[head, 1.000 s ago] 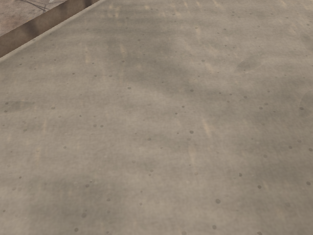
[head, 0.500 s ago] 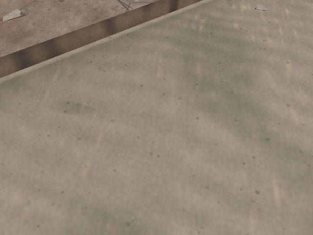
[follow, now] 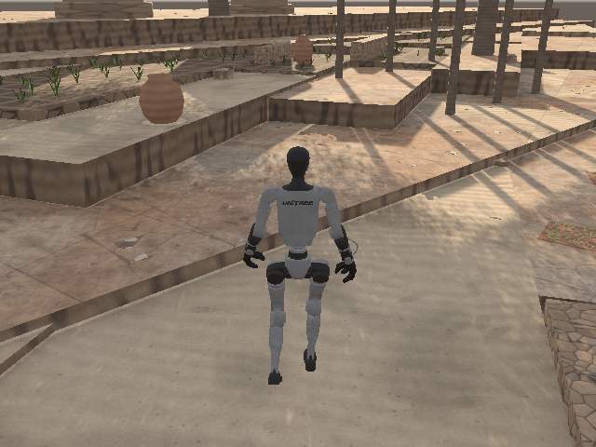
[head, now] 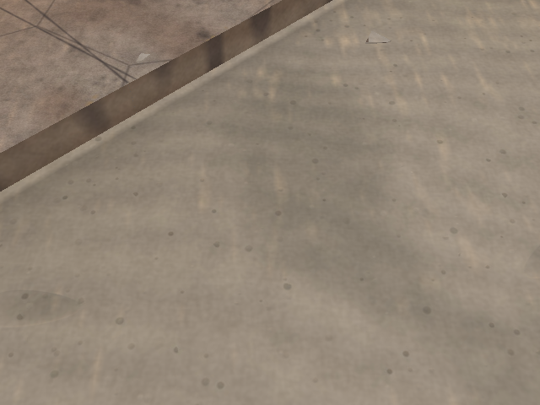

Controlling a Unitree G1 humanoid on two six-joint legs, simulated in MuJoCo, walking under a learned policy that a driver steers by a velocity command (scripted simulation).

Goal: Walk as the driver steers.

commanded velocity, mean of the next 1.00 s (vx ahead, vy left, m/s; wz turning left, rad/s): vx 0.50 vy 0.00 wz -0.31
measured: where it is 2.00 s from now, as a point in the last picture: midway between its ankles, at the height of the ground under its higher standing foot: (343, 293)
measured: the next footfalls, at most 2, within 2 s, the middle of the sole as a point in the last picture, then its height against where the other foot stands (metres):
left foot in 0.38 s outside the picture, level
right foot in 0.88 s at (367, 348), level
